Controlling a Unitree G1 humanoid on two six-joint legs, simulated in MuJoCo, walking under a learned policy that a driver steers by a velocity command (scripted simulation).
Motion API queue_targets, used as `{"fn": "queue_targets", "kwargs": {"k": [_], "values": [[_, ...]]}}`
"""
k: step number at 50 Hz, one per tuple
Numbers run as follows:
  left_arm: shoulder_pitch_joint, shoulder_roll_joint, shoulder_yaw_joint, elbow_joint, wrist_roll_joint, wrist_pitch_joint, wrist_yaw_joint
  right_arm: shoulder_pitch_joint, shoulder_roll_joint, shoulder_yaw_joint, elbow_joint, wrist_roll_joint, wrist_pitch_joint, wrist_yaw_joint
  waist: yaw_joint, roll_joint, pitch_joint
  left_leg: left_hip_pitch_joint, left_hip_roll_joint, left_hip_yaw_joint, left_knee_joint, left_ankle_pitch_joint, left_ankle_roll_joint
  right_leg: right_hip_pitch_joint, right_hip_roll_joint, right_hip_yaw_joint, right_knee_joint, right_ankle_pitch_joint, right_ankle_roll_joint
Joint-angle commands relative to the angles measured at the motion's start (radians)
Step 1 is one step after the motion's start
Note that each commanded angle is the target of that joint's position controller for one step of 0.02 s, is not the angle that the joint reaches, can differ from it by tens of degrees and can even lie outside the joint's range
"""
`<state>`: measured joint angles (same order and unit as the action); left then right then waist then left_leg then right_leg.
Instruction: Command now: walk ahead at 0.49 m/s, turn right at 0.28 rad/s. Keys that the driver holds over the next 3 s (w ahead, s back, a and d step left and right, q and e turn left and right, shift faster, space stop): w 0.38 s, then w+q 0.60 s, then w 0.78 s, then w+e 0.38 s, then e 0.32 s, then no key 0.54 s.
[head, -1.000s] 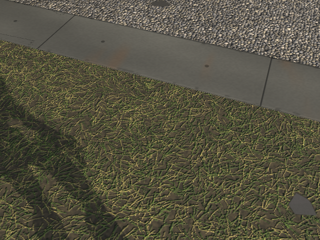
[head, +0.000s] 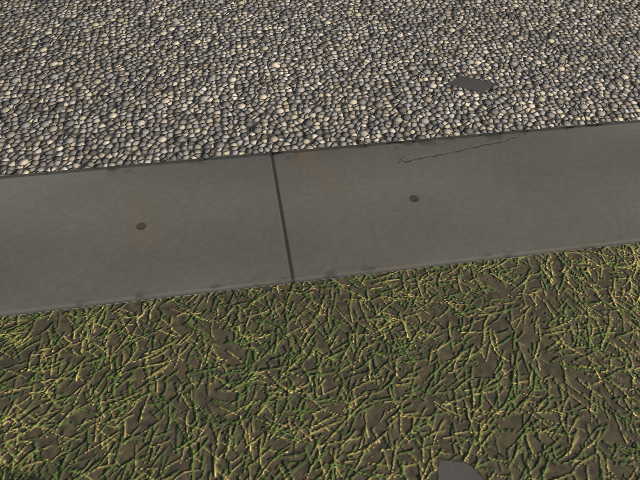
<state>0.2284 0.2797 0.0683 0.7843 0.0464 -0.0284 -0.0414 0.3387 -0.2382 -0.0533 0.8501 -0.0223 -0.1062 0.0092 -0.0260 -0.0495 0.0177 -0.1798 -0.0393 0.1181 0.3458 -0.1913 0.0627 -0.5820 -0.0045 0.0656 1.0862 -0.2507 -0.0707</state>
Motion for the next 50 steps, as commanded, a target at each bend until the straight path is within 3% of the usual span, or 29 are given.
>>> {"fn": "queue_targets", "kwargs": {"k": [1,5,10,11,12,13,14,15,16,17,18,20,22,25,30,34,37,39,40,41,42,43,44,45,47,50], "values": [[-0.006,-0.003,-0.014,-0.059,0.002,-0.004,-0.012,0.017,-0.074,-0.007,-0.026,0.003,-0.024,0.008,0.035,0.114,0.027,0.024,0.268,-0.205,-0.219,0.176,0.136,-0.094,-0.04,0.015,-0.101,0.102,0.015],[-0.175,-0.029,-0.041,-0.101,-0.007,-0.016,-0.025,0.072,-0.095,-0.008,0.008,0.012,-0.014,0.009,0.0,0.119,0.039,0.009,0.224,-0.107,-0.211,0.272,0.11,0.011,-0.048,-0.102,-0.356,0.221,0.026],[-0.254,0.0,-0.04,-0.123,-0.008,-0.025,-0.008,0.162,-0.134,-0.012,0.066,0.007,0.011,-0.001,-0.02,0.132,0.053,0.164,0.283,-0.121,-0.122,0.426,0.106,0.072,-0.017,-0.149,-0.501,0.097,-0.013],[-0.219,0.005,-0.036,-0.111,-0.005,-0.029,-0.003,0.164,-0.139,-0.012,0.074,0.008,0.017,-0.004,-0.002,0.138,0.035,0.184,0.281,-0.109,-0.055,0.544,0.099,0.135,0.009,-0.16,-0.535,0.062,-0.029],[-0.118,0.014,-0.028,-0.075,0.001,-0.037,0.004,0.163,-0.142,-0.011,0.084,0.012,0.024,-0.006,0.048,0.123,-0.015,0.181,0.26,-0.079,0.078,0.655,0.085,0.272,0.042,-0.173,-0.605,0.076,-0.05],[0.043,0.052,-0.011,-0.015,0.014,-0.049,0.015,0.167,-0.128,-0.005,0.084,0.016,0.027,-0.008,0.108,0.094,-0.114,0.093,0.22,-0.045,0.265,0.615,0.063,0.503,0.03,-0.143,-0.619,0.085,-0.08],[0.238,0.137,0.013,0.016,0.032,-0.056,0.03,0.14,-0.088,0.009,0.037,0.016,0.025,-0.009,0.185,-0.021,-0.254,-0.108,0.174,-0.003,0.568,0.26,0.039,0.755,-0.224,0.136,-0.64,-0.026,-0.136],[0.258,0.217,0.033,0.028,0.014,-0.045,0.038,0.227,-0.007,0.022,0.014,0.038,0.025,-0.002,0.134,-0.229,-0.326,-0.444,0.008,-0.011,0.874,-0.351,0.006,0.941,-0.448,0.582,-0.775,-0.053,-0.264],[0.213,0.157,0.026,0.027,-0.022,-0.037,0.038,0.129,-0.118,-0.007,0.022,0.012,0.032,-0.009,0.139,-0.051,-0.218,-0.542,0.064,-0.123,0.925,-0.294,0.018,0.856,-0.39,0.527,-0.793,-0.038,-0.237],[0.132,0.108,0.01,0.027,-0.027,-0.041,0.035,0.059,-0.105,-0.008,-0.003,0.015,0.025,-0.002,0.098,-0.032,-0.105,-0.546,0.098,-0.136,0.894,-0.197,0.024,0.734,-0.341,0.378,-0.808,0.062,-0.206],[0.082,0.064,0.0,0.028,-0.026,-0.047,0.029,0.043,-0.084,-0.003,0.001,0.016,0.023,0.001,0.064,0.001,-0.057,-0.495,0.124,-0.137,0.839,-0.14,0.019,0.623,-0.293,0.28,-0.841,0.164,-0.176],[0.046,0.017,-0.011,0.039,-0.029,-0.06,0.032,0.081,-0.051,0.0,0.031,-0.004,0.05,0.011,0.01,-0.015,-0.021,-0.401,0.142,-0.136,0.775,-0.106,-0.004,0.499,-0.227,0.141,-0.893,0.229,-0.128],[0.081,0.02,-0.011,0.064,-0.03,-0.078,0.036,0.075,-0.036,-0.002,0.036,-0.007,0.069,0.023,-0.003,-0.01,-0.008,-0.394,0.127,-0.139,0.771,-0.073,-0.013,0.47,-0.217,0.074,-0.926,0.307,-0.125],[0.133,0.028,-0.009,0.1,-0.03,-0.088,0.039,-0.03,-0.031,-0.006,0.007,-0.006,0.079,0.03,0.006,-0.011,0.043,-0.487,0.13,-0.156,0.719,0.039,-0.022,0.469,-0.21,-0.018,-0.967,0.336,-0.113],[0.167,0.028,-0.016,0.13,-0.029,-0.094,0.045,-0.207,-0.015,0.009,-0.049,-0.005,0.072,0.038,0.035,-0.01,0.079,-0.483,0.112,-0.101,0.47,0.223,-0.016,0.49,-0.188,-0.15,-0.974,0.415,-0.085],[0.235,0.052,-0.015,0.172,-0.026,-0.086,0.062,-0.32,-0.019,0.017,-0.097,-0.01,0.07,0.045,0.066,-0.002,0.104,-0.468,0.094,-0.027,0.322,0.19,0.026,0.616,-0.227,-0.2,-0.934,0.522,-0.073],[0.227,0.084,-0.01,0.185,-0.021,-0.074,0.075,-0.279,-0.036,0.008,-0.097,-0.012,0.069,0.04,0.033,-0.026,0.059,-0.369,0.026,0.032,0.277,0.052,0.083,0.707,-0.243,-0.249,-0.771,0.892,-0.055],[0.211,0.114,-0.001,0.183,-0.016,-0.056,0.078,-0.115,-0.071,-0.013,-0.052,-0.015,0.064,0.032,-0.037,-0.039,-0.045,-0.178,-0.048,0.053,0.238,-0.033,0.131,0.703,-0.242,-0.275,-0.489,1.041,-0.045],[0.199,0.121,0.0,0.17,-0.019,-0.05,0.077,0.037,-0.114,-0.035,-0.005,-0.026,0.057,0.025,-0.107,-0.005,-0.129,0.046,-0.041,-0.006,0.174,-0.023,0.171,0.577,-0.22,-0.289,-0.255,0.887,-0.025],[0.213,0.065,-0.014,0.122,-0.034,-0.055,0.067,0.15,-0.228,-0.071,0.006,-0.033,0.059,0.008,-0.132,0.141,-0.247,0.328,0.21,-0.359,0.147,-0.108,0.267,0.281,-0.146,-0.305,0.106,0.45,0.013],[0.196,0.04,-0.012,0.068,-0.041,-0.065,0.05,0.102,-0.276,-0.082,-0.008,-0.004,0.068,0.01,-0.073,0.287,-0.319,0.497,0.399,-0.886,-0.03,-0.039,0.4,-0.053,0.074,-0.15,0.382,-0.28,0.052],[0.08,0.08,-0.007,0.045,-0.027,-0.076,0.044,0.074,-0.253,-0.079,-0.003,0.016,0.077,0.006,-0.085,0.138,-0.212,0.44,0.361,-0.765,-0.058,-0.036,0.362,-0.17,-0.005,-0.018,0.381,-0.19,0.039],[0.043,0.07,-0.013,0.029,-0.037,-0.09,0.04,0.019,-0.202,-0.067,-0.005,0.018,0.078,-0.001,-0.055,0.079,-0.097,0.298,0.342,-0.638,-0.077,0.031,0.324,-0.167,-0.05,-0.026,0.305,-0.093,0.037],[0.05,0.061,-0.013,0.038,-0.033,-0.091,0.042,-0.023,-0.156,-0.055,-0.008,0.015,0.075,-0.002,-0.007,0.011,-0.027,0.169,0.292,-0.551,-0.097,0.136,0.275,-0.107,-0.082,-0.029,0.204,-0.056,0.041],[0.079,0.041,-0.016,0.04,-0.001,-0.053,0.04,-0.066,-0.117,-0.041,-0.014,0.023,0.062,-0.006,0.048,0.028,-0.011,0.036,0.211,-0.431,-0.119,0.257,0.233,0.007,-0.106,-0.026,0.101,-0.05,0.069],[0.056,0.022,-0.019,0.022,0.005,-0.014,0.031,-0.027,-0.145,-0.045,-0.005,0.026,0.038,-0.003,0.058,0.054,-0.013,-0.005,0.163,-0.366,-0.138,0.337,0.226,0.006,-0.102,-0.057,0.006,-0.003,0.101]]}}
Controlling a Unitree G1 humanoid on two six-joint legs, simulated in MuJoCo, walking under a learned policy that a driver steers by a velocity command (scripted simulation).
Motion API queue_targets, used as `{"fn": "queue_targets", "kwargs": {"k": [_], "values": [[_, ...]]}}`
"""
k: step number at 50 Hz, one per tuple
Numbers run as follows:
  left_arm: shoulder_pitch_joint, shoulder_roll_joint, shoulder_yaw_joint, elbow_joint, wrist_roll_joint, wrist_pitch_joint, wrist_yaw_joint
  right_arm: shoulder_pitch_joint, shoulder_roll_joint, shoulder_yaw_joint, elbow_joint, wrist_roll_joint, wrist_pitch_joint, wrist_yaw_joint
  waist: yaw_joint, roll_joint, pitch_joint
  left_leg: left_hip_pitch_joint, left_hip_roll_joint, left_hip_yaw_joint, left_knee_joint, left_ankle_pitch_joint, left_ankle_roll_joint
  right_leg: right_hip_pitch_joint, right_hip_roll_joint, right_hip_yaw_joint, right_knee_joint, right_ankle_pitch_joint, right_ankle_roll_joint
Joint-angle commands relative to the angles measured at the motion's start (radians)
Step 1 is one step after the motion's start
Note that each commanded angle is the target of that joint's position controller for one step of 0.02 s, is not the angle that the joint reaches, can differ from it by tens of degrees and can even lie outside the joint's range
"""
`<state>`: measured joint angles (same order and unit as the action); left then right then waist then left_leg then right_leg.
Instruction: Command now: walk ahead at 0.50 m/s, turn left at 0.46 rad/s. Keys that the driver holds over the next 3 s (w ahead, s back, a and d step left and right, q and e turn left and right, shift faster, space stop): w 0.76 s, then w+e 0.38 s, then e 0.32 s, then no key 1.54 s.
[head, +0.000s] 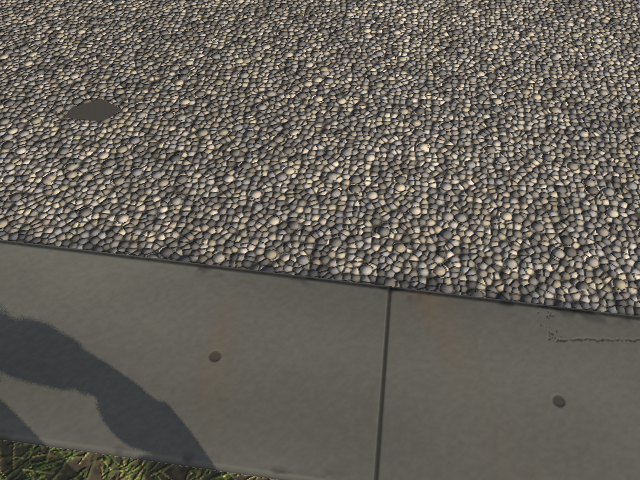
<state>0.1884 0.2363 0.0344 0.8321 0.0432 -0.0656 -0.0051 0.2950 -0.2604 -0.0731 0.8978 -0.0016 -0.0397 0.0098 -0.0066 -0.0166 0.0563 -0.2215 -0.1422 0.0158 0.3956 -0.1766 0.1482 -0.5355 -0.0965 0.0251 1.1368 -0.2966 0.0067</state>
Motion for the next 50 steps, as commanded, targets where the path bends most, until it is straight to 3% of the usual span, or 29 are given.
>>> {"fn": "queue_targets", "kwargs": {"k": [1,7,12,14,15,16,17,18,19,20,21,22,23,24,27,31,34,40,42,43,44,45,46,47,48,49,50], "values": [[0.059,0.065,0.014,-0.04,0.007,0.027,-0.008,0.037,-0.127,-0.025,-0.048,0.004,-0.03,-0.004,0.028,0.032,-0.037,0.036,0.259,-0.251,-0.202,0.326,0.129,-0.064,-0.014,-0.027,-0.09,0.088,0.031],[-0.151,0.064,0.007,-0.101,-0.005,0.025,-0.021,0.17,-0.109,-0.011,-0.008,0.003,-0.035,-0.008,-0.058,0.075,-0.011,0.179,0.246,-0.222,-0.203,0.415,0.038,-0.145,0.0,-0.049,-0.363,0.315,0.02],[-0.281,0.066,-0.003,-0.148,-0.014,0.014,-0.029,0.228,-0.112,-0.001,0.016,-0.014,-0.035,-0.022,-0.096,0.082,0.022,0.306,0.288,-0.235,-0.167,0.498,0.049,-0.146,0.046,-0.072,-0.511,0.296,-0.019],[-0.254,0.08,0.0,-0.15,-0.016,0.006,-0.028,0.207,-0.13,-0.002,0.02,-0.02,-0.036,-0.03,-0.065,0.088,0.025,0.327,0.315,-0.235,-0.133,0.592,0.043,-0.077,0.065,-0.067,-0.562,0.235,-0.053],[-0.194,0.09,0.005,-0.134,-0.017,0.002,-0.024,0.181,-0.135,-0.001,0.017,-0.021,-0.038,-0.033,-0.03,0.092,0.009,0.316,0.315,-0.22,-0.088,0.708,0.029,0.017,0.089,-0.073,-0.591,0.191,-0.073],[-0.102,0.109,0.014,-0.104,-0.019,-0.003,-0.014,0.167,-0.146,-0.002,0.019,-0.023,-0.04,-0.033,0.008,0.096,-0.033,0.308,0.306,-0.209,0.001,0.834,0.016,0.137,0.124,-0.084,-0.606,0.149,-0.092],[0.048,0.128,0.026,-0.056,-0.018,-0.011,-0.003,0.152,-0.149,-0.001,0.021,-0.022,-0.04,-0.028,0.077,0.068,-0.107,0.28,0.271,-0.176,0.17,0.862,0.001,0.312,0.144,-0.093,-0.668,0.176,-0.117],[0.211,0.173,0.041,-0.022,0.001,-0.021,0.012,0.149,-0.127,0.008,0.005,-0.015,-0.046,-0.024,0.142,0.02,-0.215,0.121,0.235,-0.152,0.405,0.636,-0.014,0.564,0.012,0.044,-0.676,0.138,-0.162],[0.311,0.285,0.07,-0.017,0.023,-0.018,0.017,0.265,-0.032,0.026,-0.013,0.023,-0.048,-0.017,0.111,-0.184,-0.369,-0.19,0.072,-0.064,0.794,0.074,-0.065,0.855,-0.276,0.489,-0.702,0.07,-0.295],[0.268,0.234,0.065,-0.002,-0.014,-0.001,0.002,0.271,-0.104,0.011,0.002,0.002,-0.045,-0.021,0.091,-0.161,-0.357,-0.336,0.025,-0.101,0.922,-0.333,-0.056,0.816,-0.322,0.718,-0.834,0.052,-0.34],[0.162,0.169,0.051,-0.017,-0.031,0.004,-0.003,0.182,-0.12,0.005,-0.012,-0.017,-0.04,-0.02,0.054,-0.063,-0.17,-0.392,0.095,-0.121,0.942,-0.252,-0.052,0.654,-0.28,0.563,-0.853,-0.022,-0.317],[0.093,0.112,0.036,-0.026,-0.028,0.0,-0.007,0.111,-0.101,0.012,-0.032,-0.021,-0.043,-0.013,0.043,-0.005,-0.086,-0.387,0.131,-0.114,0.893,-0.186,-0.053,0.526,-0.235,0.438,-0.889,0.026,-0.291],[0.071,0.088,0.028,-0.019,-0.023,-0.006,-0.006,0.086,-0.084,0.013,-0.04,-0.021,-0.037,-0.007,0.018,-0.01,-0.038,-0.359,0.164,-0.104,0.835,-0.157,-0.055,0.442,-0.182,0.339,-0.92,0.088,-0.256],[0.075,0.069,0.02,-0.002,-0.026,-0.01,-0.001,0.093,-0.072,0.016,-0.043,-0.032,-0.024,-0.002,-0.006,-0.037,-0.024,-0.32,0.184,-0.098,0.791,-0.145,-0.065,0.381,-0.142,0.268,-0.942,0.148,-0.229],[0.132,0.086,0.023,0.036,-0.03,-0.032,-0.002,0.102,-0.042,0.024,-0.038,-0.04,-0.002,0.012,-0.026,-0.052,-0.031,-0.308,0.199,-0.057,0.732,-0.101,-0.091,0.353,-0.106,0.171,-0.976,0.298,-0.235],[0.198,0.1,0.024,0.068,-0.036,-0.032,-0.003,-0.079,-0.032,0.033,-0.098,-0.038,0.005,0.017,-0.001,-0.037,0.015,-0.417,0.239,-0.01,0.547,0.043,-0.126,0.387,-0.076,0.094,-1.021,0.356,-0.232],[0.246,0.105,0.023,0.089,-0.039,-0.031,-0.003,-0.193,-0.01,0.047,-0.132,-0.03,0.002,0.021,0.028,-0.046,0.021,-0.391,0.226,0.025,0.374,0.145,-0.132,0.416,-0.057,0.049,-1.008,0.423,-0.207],[0.323,0.119,0.019,0.128,-0.027,-0.015,0.012,-0.326,-0.029,0.049,-0.181,-0.024,-0.006,0.014,0.061,-0.046,0.042,-0.362,0.186,0.034,0.211,0.102,-0.1,0.559,-0.116,0.083,-0.931,0.537,-0.21],[0.296,0.145,0.025,0.126,-0.023,-0.01,0.02,-0.27,-0.044,0.042,-0.17,-0.024,-0.017,0.009,0.024,-0.05,0.021,-0.262,0.156,0.029,0.151,0.023,-0.081,0.578,-0.123,0.098,-0.847,0.661,-0.197],[0.277,0.157,0.029,0.125,-0.026,-0.009,0.021,-0.176,-0.057,0.033,-0.14,-0.027,-0.025,0.003,-0.018,-0.045,-0.026,-0.132,0.126,0.038,0.11,0.006,-0.067,0.565,-0.107,0.092,-0.748,0.756,-0.183],[0.266,0.151,0.027,0.124,-0.034,-0.008,0.018,-0.01,-0.086,0.017,-0.085,-0.036,-0.038,-0.007,-0.089,-0.006,-0.114,0.088,0.131,0.026,0.049,0.043,-0.042,0.493,-0.057,0.054,-0.56,0.731,-0.161],[0.261,0.106,0.014,0.086,-0.048,-0.013,0.012,0.171,-0.173,-0.006,-0.059,-0.063,-0.048,-0.023,-0.149,0.096,-0.255,0.355,0.358,-0.21,0.023,-0.053,0.011,0.299,0.006,0.009,-0.265,0.428,-0.134],[0.39,-0.007,-0.006,0.074,-0.07,-0.01,0.011,0.187,-0.26,-0.027,-0.058,-0.061,-0.036,-0.023,-0.083,0.282,-0.362,0.562,0.611,-0.605,-0.073,-0.12,0.114,-0.023,0.164,-0.049,0.031,-0.245,-0.097],[0.333,0.124,0.027,0.095,-0.04,0.005,0.019,0.142,-0.184,-0.018,-0.064,-0.026,-0.022,-0.019,-0.095,0.13,-0.278,0.456,0.576,-0.622,-0.118,-0.263,0.113,-0.11,0.118,0.033,0.114,-0.219,-0.108],[0.253,0.128,0.036,0.07,-0.037,0.006,0.012,0.045,-0.115,0.002,-0.078,-0.025,-0.023,-0.016,-0.061,0.091,-0.134,0.325,0.529,-0.475,-0.155,-0.263,0.085,-0.128,0.074,0.049,0.107,-0.125,-0.112],[0.214,0.103,0.033,0.06,-0.039,0.007,0.006,-0.012,-0.073,0.011,-0.082,-0.026,-0.03,-0.013,-0.039,0.079,-0.065,0.212,0.486,-0.36,-0.197,-0.16,0.056,-0.1,0.044,0.045,0.069,-0.056,-0.107],[0.21,0.091,0.036,0.063,-0.032,0.017,0.0,-0.031,-0.051,0.017,-0.079,-0.025,-0.038,-0.017,-0.017,0.099,-0.035,0.143,0.444,-0.262,-0.215,-0.075,0.023,-0.061,0.024,0.044,0.035,-0.022,-0.099]]}}
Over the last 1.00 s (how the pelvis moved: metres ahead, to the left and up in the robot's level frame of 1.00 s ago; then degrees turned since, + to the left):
0.53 0.02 -0.01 16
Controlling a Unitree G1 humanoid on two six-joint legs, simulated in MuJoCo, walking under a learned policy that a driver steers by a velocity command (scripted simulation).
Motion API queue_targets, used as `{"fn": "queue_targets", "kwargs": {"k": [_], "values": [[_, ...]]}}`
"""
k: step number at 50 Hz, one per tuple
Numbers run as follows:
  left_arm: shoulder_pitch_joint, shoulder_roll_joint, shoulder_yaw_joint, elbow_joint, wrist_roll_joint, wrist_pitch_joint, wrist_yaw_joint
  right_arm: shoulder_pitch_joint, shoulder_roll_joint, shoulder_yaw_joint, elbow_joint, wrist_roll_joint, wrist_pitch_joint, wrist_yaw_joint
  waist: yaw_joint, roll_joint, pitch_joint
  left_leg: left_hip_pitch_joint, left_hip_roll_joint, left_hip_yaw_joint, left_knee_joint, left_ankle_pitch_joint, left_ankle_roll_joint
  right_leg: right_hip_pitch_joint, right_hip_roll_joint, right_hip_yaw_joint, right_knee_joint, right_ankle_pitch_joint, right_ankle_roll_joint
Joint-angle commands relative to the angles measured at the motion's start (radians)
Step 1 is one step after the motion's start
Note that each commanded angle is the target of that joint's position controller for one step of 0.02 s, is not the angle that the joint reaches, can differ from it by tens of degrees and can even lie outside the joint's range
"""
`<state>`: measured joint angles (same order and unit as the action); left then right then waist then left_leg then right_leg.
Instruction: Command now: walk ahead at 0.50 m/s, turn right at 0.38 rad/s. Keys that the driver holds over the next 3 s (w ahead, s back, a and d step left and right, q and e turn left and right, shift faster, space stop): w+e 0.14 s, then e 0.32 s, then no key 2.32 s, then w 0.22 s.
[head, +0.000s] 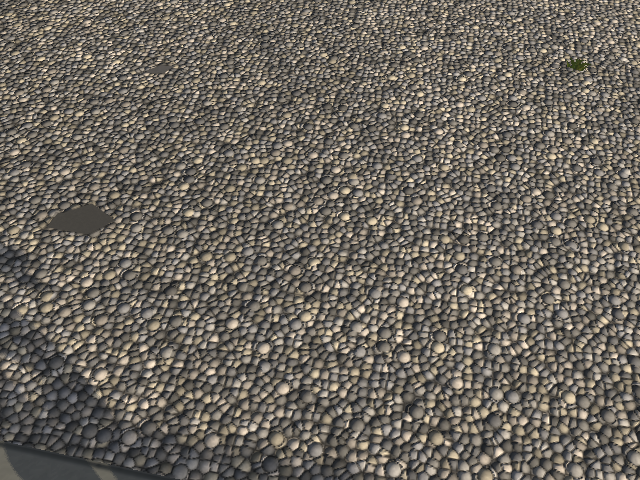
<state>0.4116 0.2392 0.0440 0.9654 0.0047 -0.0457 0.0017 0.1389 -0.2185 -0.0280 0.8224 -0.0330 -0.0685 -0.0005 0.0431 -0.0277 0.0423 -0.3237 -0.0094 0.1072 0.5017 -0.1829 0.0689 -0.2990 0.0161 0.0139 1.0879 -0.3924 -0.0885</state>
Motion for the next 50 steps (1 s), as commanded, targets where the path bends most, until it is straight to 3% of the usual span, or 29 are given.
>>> {"fn": "queue_targets", "kwargs": {"k": [1,6,7,10,11,12,15,17,18,19,20,21,22,23,24,26,30,33,37,41,43,45,46,47,48,49,50], "values": [[0.003,0.075,0.027,-0.068,0.016,0.013,-0.015,0.124,-0.079,-0.025,0.004,0.011,-0.017,-0.011,-0.041,0.123,-0.011,0.199,0.283,-0.281,-0.334,-0.005,0.081,-0.262,-0.099,0.051,0.066,0.091,0.008],[-0.089,0.037,0.027,-0.12,0.016,0.053,-0.029,0.205,-0.102,-0.037,0.041,0.022,-0.042,-0.015,-0.019,0.093,0.015,0.192,0.272,-0.099,-0.341,0.287,0.075,-0.336,-0.11,0.032,-0.008,0.235,0.029],[-0.116,0.035,0.026,-0.133,0.015,0.055,-0.031,0.218,-0.1,-0.036,0.045,0.02,-0.041,-0.015,-0.022,0.1,0.021,0.199,0.265,-0.072,-0.34,0.301,0.074,-0.353,-0.11,0.026,-0.049,0.275,0.03],[-0.237,0.014,0.012,-0.188,0.022,0.047,-0.044,0.195,-0.099,-0.029,0.049,0.026,-0.036,-0.02,-0.025,0.096,0.063,0.143,0.219,0.059,-0.277,0.59,0.055,-0.282,-0.08,-0.049,-0.269,0.407,0.031],[-0.263,0.003,0.006,-0.201,0.021,0.045,-0.051,0.199,-0.111,-0.03,0.05,0.027,-0.033,-0.023,-0.032,0.109,0.05,0.145,0.212,0.089,-0.253,0.642,0.047,-0.24,-0.062,-0.086,-0.328,0.431,0.027],[-0.261,-0.001,0.002,-0.203,0.032,0.052,-0.054,0.215,-0.125,-0.035,0.059,0.018,-0.023,-0.026,-0.039,0.129,0.015,0.151,0.218,0.116,-0.201,0.74,0.04,-0.181,-0.037,-0.127,-0.283,0.424,0.026],[-0.242,0.03,0.008,-0.223,0.031,0.061,-0.048,0.209,-0.138,-0.037,0.051,0.02,-0.001,-0.034,-0.031,0.15,-0.021,0.201,0.232,0.138,-0.067,0.833,0.034,-0.109,0.0,-0.142,-0.335,0.317,-0.003],[-0.135,0.067,0.022,-0.208,0.03,0.059,-0.036,0.164,-0.167,-0.047,0.034,0.027,0.01,-0.046,0.013,0.176,-0.053,0.219,0.244,0.123,0.072,0.916,0.034,-0.01,0.035,-0.126,-0.405,0.226,-0.039],[-0.038,0.089,0.033,-0.186,0.035,0.048,-0.028,0.145,-0.173,-0.052,0.027,0.031,0.022,-0.049,0.058,0.148,-0.102,0.222,0.244,0.113,0.243,0.851,0.021,0.073,0.05,-0.104,-0.489,0.221,-0.063],[0.043,0.154,0.054,-0.174,0.04,0.031,-0.013,0.154,-0.18,-0.058,0.017,0.041,0.034,-0.048,0.104,0.019,-0.157,0.139,0.188,0.126,0.543,0.537,-0.022,0.205,-0.012,0.006,-0.612,0.548,-0.105],[-0.041,0.26,0.073,-0.202,0.024,0.028,-0.002,0.304,-0.056,-0.038,-0.008,0.021,0.046,-0.039,-0.045,-0.214,-0.21,-0.157,0.015,0.105,0.864,-0.476,-0.075,0.415,-0.296,0.335,-0.504,1.319,-0.226],[-0.016,0.265,0.08,-0.239,-0.019,0.035,-0.009,0.334,-0.096,-0.042,-0.007,0.011,0.062,-0.037,0.008,-0.146,-0.364,-0.25,-0.017,-0.095,0.966,-0.481,-0.108,0.464,-0.367,0.527,-0.581,1.251,-0.366],[-0.081,0.223,0.072,-0.262,-0.015,0.046,-0.004,0.267,-0.117,-0.047,-0.014,0.019,0.068,-0.039,0.004,-0.075,-0.266,-0.316,0.022,-0.13,0.96,-0.401,-0.118,0.373,-0.348,0.484,-0.661,0.999,-0.367],[-0.147,0.168,0.054,-0.272,-0.01,0.054,0.0,0.203,-0.132,-0.05,-0.024,0.021,0.068,-0.042,-0.016,-0.028,-0.133,-0.328,0.048,-0.129,0.886,-0.324,-0.119,0.239,-0.306,0.425,-0.714,0.852,-0.326],[-0.184,0.133,0.041,-0.275,-0.004,0.056,0.001,0.173,-0.141,-0.054,-0.028,0.012,0.074,-0.047,-0.044,0.006,-0.086,-0.302,0.066,-0.134,0.808,-0.274,-0.118,0.163,-0.26,0.369,-0.739,0.794,-0.274],[-0.184,0.104,0.027,-0.271,-0.002,0.047,0.004,0.183,-0.123,-0.052,-0.026,-0.001,0.106,-0.045,-0.061,-0.002,-0.108,-0.198,0.072,-0.133,0.711,-0.217,-0.117,0.093,-0.21,0.294,-0.771,0.759,-0.216],[-0.162,0.117,0.019,-0.264,0.004,0.034,0.004,0.144,-0.093,-0.044,-0.042,0.008,0.135,-0.021,-0.057,-0.007,-0.147,-0.18,0.054,-0.131,0.582,-0.153,-0.105,0.134,-0.174,0.249,-0.797,0.734,-0.143],[-0.166,0.107,0.009,-0.262,0.01,0.048,0.008,0.126,-0.088,-0.034,-0.042,0.008,0.155,-0.017,-0.05,-0.039,-0.146,-0.132,0.045,-0.128,0.541,-0.122,-0.112,0.1,-0.155,0.237,-0.842,0.546,-0.102],[-0.186,0.096,-0.001,-0.264,0.014,0.067,0.004,0.074,-0.105,-0.03,-0.05,0.015,0.165,-0.014,-0.025,-0.078,-0.078,-0.091,0.039,-0.132,0.405,-0.15,-0.103,0.067,-0.147,0.28,-0.913,0.17,-0.09],[-0.195,0.102,-0.002,-0.251,0.016,0.082,0.0,0.068,-0.111,-0.024,-0.056,0.033,0.153,-0.017,-0.013,-0.105,-0.032,-0.024,0.003,-0.115,0.205,-0.262,-0.077,0.076,-0.148,0.32,-0.903,0.061,-0.108],[-0.185,0.11,-0.001,-0.241,0.012,0.091,0.004,0.11,-0.115,-0.023,-0.04,0.039,0.138,-0.021,-0.017,-0.09,-0.046,0.031,-0.001,-0.119,0.055,-0.243,-0.044,0.101,-0.166,0.364,-0.889,0.047,-0.113],[-0.186,0.112,-0.003,-0.229,-0.001,0.096,0.015,0.186,-0.082,-0.012,-0.004,0.029,0.119,-0.025,-0.054,-0.042,-0.046,0.196,0.007,-0.125,-0.193,-0.049,-0.002,0.028,-0.142,0.358,-0.864,0.035,-0.064],[-0.164,0.086,-0.01,-0.221,-0.005,0.09,0.016,0.187,-0.103,-0.01,-0.003,0.012,0.104,-0.027,-0.037,0.019,-0.046,0.267,0.091,-0.221,-0.232,-0.045,0.02,-0.032,-0.11,0.321,-0.821,0.046,-0.018],[-0.151,0.053,-0.017,-0.218,-0.012,0.084,0.012,0.134,-0.146,-0.011,-0.021,0.011,0.093,-0.025,-0.002,0.111,-0.038,0.208,0.188,-0.353,-0.263,-0.083,0.061,-0.027,-0.022,0.223,-0.79,0.092,0.017],[-0.22,0.051,-0.023,-0.216,-0.005,0.081,0.009,0.073,-0.103,0.006,-0.027,0.018,0.082,-0.018,-0.008,0.138,0.006,0.065,0.216,-0.366,-0.308,-0.069,0.073,0.062,0.021,0.158,-0.778,0.177,0.035],[-0.24,0.043,-0.029,-0.211,0.007,0.077,0.004,0.035,-0.079,0.018,-0.03,0.015,0.069,-0.015,0.002,0.15,0.004,0.023,0.188,-0.332,-0.323,-0.071,0.045,0.147,0.008,0.162,-0.782,0.247,0.034],[-0.225,0.045,-0.03,-0.19,0.012,0.072,-0.003,0.033,-0.081,0.018,-0.027,0.012,0.059,-0.011,0.002,0.158,-0.009,0.013,0.162,-0.303,-0.324,-0.059,0.019,0.209,-0.004,0.166,-0.784,0.289,0.03]]}}
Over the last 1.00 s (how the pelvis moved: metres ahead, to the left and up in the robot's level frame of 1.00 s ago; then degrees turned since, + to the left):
0.54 0.02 0.00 1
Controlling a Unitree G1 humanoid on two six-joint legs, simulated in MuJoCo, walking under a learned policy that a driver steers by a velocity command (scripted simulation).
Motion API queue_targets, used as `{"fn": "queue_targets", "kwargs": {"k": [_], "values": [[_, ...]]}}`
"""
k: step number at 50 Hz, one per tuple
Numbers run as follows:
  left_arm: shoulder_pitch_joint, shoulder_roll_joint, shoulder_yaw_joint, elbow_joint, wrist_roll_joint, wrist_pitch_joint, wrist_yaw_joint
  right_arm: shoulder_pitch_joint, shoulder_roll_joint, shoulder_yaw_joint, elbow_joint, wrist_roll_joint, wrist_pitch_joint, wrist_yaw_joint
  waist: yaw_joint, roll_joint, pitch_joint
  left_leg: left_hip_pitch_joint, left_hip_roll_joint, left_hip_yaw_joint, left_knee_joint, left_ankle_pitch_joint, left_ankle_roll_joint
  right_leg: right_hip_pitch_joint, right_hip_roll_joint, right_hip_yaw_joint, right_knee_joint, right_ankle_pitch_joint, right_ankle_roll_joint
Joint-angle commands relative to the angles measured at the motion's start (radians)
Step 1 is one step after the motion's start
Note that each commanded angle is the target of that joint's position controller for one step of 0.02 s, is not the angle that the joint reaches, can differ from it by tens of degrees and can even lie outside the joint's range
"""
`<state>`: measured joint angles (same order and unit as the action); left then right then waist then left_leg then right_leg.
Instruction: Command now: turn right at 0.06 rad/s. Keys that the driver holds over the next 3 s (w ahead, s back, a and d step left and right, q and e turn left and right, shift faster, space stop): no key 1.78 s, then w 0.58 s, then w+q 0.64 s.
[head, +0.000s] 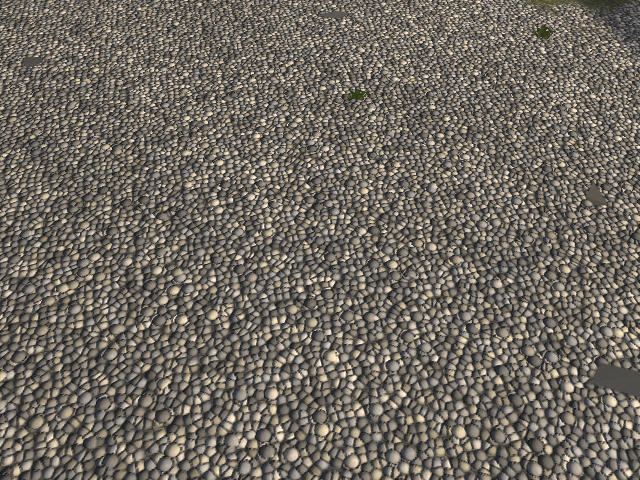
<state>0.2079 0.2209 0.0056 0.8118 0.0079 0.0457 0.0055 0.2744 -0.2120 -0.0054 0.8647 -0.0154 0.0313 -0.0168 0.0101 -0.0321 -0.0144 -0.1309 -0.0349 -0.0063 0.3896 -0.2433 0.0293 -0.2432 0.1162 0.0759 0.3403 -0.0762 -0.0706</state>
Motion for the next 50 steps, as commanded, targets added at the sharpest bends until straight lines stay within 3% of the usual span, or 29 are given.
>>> {"fn": "queue_targets", "kwargs": {"k": [1,5,10,23,25,50], "values": [[-0.015,0.086,0.013,-0.022,0.011,-0.024,-0.01,-0.084,-0.1,-0.006,-0.061,-0.002,-0.046,0.006,0.029,0.152,0.03,-0.164,0.16,-0.164,-0.21,0.001,0.042,0.177,-0.116,0.109,-0.033,-0.005,0.008],[-0.001,0.089,0.008,0.035,0.002,-0.035,-0.005,-0.044,-0.104,-0.003,-0.028,0.008,-0.044,0.003,0.008,0.064,0.026,-0.071,0.135,-0.131,-0.176,0.039,0.039,0.126,-0.137,0.127,-0.055,0.001,0.009],[0.004,0.085,0.003,0.099,-0.002,-0.032,0.005,-0.032,-0.1,0.003,0.016,0.004,-0.041,0.004,-0.005,0.032,0.035,-0.04,0.132,-0.121,-0.171,0.063,0.041,0.106,-0.144,0.132,-0.07,0.01,0.018],[0.03,0.084,-0.009,0.221,-0.004,-0.031,0.02,-0.039,-0.085,0.017,0.126,0.006,-0.04,0.001,-0.003,0.039,0.031,-0.002,0.125,-0.11,-0.173,0.13,0.037,0.119,-0.163,0.131,-0.079,0.048,0.014],[0.032,0.092,-0.009,0.23,-0.01,-0.029,0.021,-0.036,-0.096,0.015,0.137,0.012,-0.036,-0.001,-0.003,0.042,0.025,0.011,0.129,-0.11,-0.168,0.183,0.039,0.125,-0.169,0.132,-0.083,0.084,0.011],[0.049,0.067,-0.027,0.303,-0.008,-0.027,0.028,0.025,-0.07,0.033,0.229,0.009,-0.039,-0.009,-0.006,0.04,0.039,0.01,0.125,-0.115,-0.18,0.191,0.036,0.118,-0.175,0.115,-0.073,0.075,0.012]]}}
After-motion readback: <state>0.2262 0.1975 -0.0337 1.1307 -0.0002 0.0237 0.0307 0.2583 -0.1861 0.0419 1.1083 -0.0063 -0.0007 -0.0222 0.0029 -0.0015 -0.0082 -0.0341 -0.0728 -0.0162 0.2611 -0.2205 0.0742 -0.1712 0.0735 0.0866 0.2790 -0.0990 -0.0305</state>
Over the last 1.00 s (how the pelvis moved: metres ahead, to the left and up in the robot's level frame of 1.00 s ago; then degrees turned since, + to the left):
0.20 -0.01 0.01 -21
